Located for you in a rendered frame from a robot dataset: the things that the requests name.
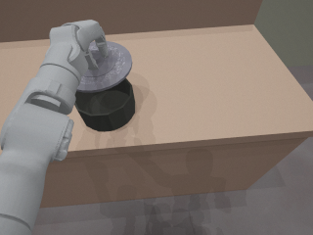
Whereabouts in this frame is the table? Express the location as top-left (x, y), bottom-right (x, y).
top-left (0, 0), bottom-right (313, 209)

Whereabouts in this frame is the robot left forearm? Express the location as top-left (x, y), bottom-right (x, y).
top-left (0, 23), bottom-right (90, 151)

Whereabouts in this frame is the lid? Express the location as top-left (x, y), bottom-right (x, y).
top-left (76, 41), bottom-right (133, 93)

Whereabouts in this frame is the knob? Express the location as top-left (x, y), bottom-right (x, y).
top-left (91, 50), bottom-right (103, 65)

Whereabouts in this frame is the pot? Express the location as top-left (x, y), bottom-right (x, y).
top-left (74, 78), bottom-right (135, 132)

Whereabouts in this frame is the left robot hand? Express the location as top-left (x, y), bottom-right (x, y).
top-left (73, 20), bottom-right (109, 71)

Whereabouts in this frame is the robot left upper arm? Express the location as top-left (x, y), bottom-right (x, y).
top-left (0, 102), bottom-right (74, 235)

